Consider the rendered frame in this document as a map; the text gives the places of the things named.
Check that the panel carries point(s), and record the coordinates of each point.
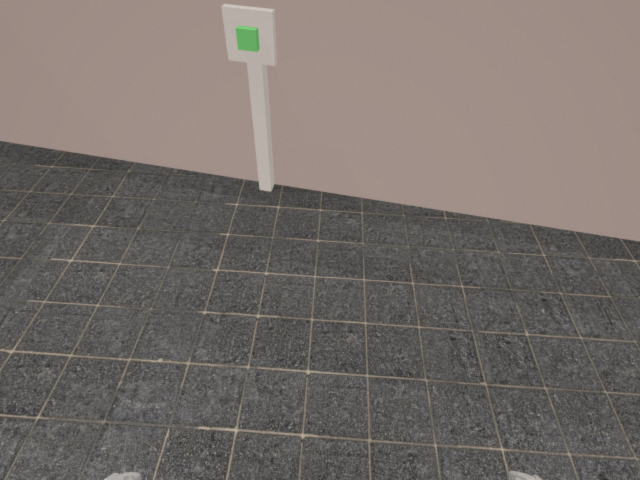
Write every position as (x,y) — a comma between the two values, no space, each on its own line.
(264,20)

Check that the button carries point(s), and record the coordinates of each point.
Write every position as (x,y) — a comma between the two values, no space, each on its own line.
(247,38)

